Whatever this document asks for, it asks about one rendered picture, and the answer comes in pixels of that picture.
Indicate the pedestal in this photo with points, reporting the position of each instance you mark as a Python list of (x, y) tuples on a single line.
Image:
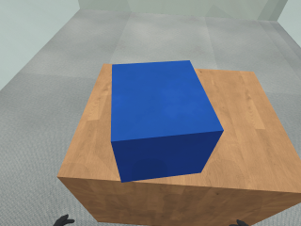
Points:
[(253, 173)]

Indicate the carton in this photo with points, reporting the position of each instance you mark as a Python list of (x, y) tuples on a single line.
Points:
[(162, 121)]

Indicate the robot left hand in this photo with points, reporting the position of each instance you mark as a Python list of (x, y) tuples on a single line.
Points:
[(63, 221)]

